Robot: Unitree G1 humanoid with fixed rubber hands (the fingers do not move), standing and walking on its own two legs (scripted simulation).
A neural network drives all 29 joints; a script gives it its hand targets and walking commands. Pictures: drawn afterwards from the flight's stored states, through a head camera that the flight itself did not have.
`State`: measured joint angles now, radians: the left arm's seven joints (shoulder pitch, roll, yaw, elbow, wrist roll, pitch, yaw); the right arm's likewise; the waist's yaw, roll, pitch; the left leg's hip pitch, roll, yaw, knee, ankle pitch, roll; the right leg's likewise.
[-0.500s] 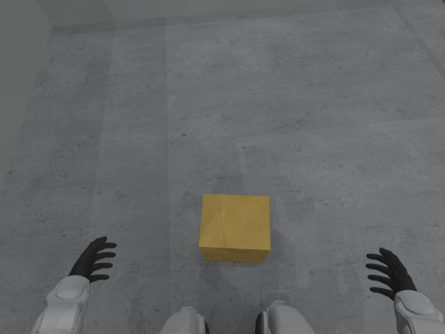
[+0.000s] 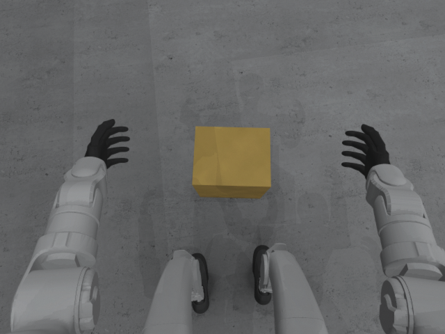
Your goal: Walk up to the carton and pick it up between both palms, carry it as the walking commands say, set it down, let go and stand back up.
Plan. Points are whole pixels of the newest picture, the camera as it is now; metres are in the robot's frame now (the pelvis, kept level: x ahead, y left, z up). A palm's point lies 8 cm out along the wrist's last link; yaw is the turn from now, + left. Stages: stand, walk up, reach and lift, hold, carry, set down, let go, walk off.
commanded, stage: reach and lift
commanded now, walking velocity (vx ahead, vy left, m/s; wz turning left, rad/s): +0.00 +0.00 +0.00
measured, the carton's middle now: (231, 166) +0.51 -0.02 -0.55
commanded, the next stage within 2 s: none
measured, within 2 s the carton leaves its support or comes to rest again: neither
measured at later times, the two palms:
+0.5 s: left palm (133, 109) +0.53 +0.19 -0.13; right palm (331, 111) +0.51 -0.23 -0.13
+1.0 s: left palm (150, 132) +0.53 +0.19 -0.25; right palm (314, 134) +0.51 -0.23 -0.25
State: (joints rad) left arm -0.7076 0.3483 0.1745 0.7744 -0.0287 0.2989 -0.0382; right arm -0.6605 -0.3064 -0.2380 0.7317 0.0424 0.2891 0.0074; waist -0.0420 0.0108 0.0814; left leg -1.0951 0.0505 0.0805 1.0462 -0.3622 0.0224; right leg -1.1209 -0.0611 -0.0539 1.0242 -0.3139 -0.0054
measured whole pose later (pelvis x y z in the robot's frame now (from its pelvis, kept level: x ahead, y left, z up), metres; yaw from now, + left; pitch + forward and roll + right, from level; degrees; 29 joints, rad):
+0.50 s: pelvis +0.00 -0.01 -0.03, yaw +1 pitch +44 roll +0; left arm -1.20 0.34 0.26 0.93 -0.03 0.17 -0.01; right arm -1.13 -0.29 -0.33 0.85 0.03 0.17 -0.02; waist -0.03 0.02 -0.01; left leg -1.54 0.05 0.06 1.09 -0.32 0.02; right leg -1.55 -0.07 -0.07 1.06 -0.28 -0.02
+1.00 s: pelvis -0.01 -0.01 -0.13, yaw +1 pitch +51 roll +0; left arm -1.27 0.35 0.24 0.94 -0.05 0.17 0.02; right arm -1.19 -0.31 -0.35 0.90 0.05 0.15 -0.02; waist -0.04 0.02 -0.05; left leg -1.94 0.05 0.04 1.51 -0.45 0.02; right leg -1.95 -0.07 -0.05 1.48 -0.41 -0.02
